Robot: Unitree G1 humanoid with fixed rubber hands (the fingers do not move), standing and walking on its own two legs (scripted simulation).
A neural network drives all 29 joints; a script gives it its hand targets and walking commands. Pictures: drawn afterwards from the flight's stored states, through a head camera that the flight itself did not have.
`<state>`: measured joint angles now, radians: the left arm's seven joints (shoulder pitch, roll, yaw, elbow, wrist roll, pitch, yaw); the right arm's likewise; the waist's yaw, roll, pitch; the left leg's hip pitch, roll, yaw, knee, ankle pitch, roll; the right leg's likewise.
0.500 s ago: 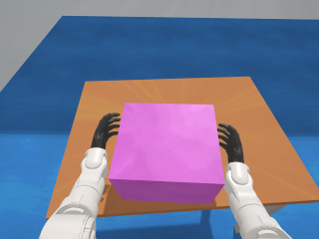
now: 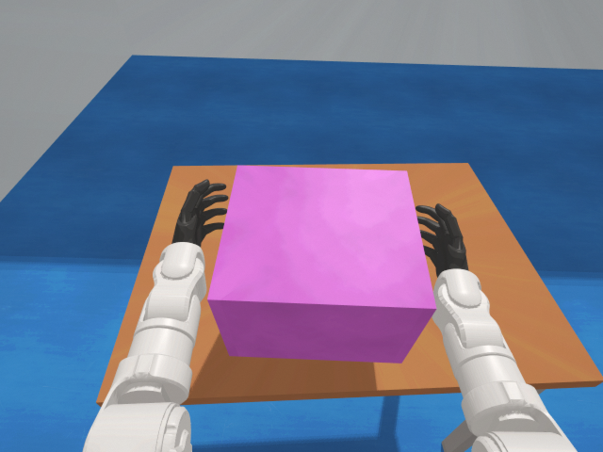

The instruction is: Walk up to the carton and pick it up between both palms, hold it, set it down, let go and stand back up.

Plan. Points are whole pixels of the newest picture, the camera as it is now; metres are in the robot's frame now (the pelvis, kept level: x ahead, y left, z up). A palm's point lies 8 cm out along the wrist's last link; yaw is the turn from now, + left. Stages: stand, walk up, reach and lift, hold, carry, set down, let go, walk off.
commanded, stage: reach and lift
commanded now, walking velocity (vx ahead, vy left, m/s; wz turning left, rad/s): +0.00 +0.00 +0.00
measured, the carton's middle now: (318, 263) +0.39 -0.02 +0.04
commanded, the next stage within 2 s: hold in 1.20 s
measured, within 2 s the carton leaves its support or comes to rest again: neither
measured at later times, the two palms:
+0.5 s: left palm (168, 250) +0.34 +0.18 +0.14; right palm (454, 253) +0.33 -0.18 +0.13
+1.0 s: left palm (174, 236) +0.36 +0.17 +0.14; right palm (455, 227) +0.36 -0.18 +0.15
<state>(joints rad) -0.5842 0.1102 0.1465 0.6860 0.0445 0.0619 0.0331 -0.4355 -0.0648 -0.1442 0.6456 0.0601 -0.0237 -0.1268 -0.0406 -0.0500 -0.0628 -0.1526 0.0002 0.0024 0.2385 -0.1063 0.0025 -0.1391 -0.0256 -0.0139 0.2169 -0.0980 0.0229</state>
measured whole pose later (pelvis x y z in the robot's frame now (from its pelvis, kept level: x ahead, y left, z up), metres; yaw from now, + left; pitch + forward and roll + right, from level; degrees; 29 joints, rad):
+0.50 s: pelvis -0.01 -0.01 +0.00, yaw +1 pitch -4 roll +0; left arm -0.43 0.04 0.28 0.15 0.21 0.47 -0.06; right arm -0.44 -0.06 -0.07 0.43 0.10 0.22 -0.11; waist -0.07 -0.08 0.00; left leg -0.08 0.01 -0.02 0.28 -0.12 -0.01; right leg -0.06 -0.01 -0.03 0.26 -0.12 0.01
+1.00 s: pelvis +0.01 -0.01 +0.00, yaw +0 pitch -4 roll +0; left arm -0.40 0.03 0.28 0.08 0.22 0.54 -0.03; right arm -0.50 -0.10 -0.02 0.43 0.19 0.26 -0.12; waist -0.08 -0.06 -0.02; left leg -0.05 0.02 -0.01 0.28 -0.16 -0.02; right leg -0.02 0.00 -0.03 0.23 -0.14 0.00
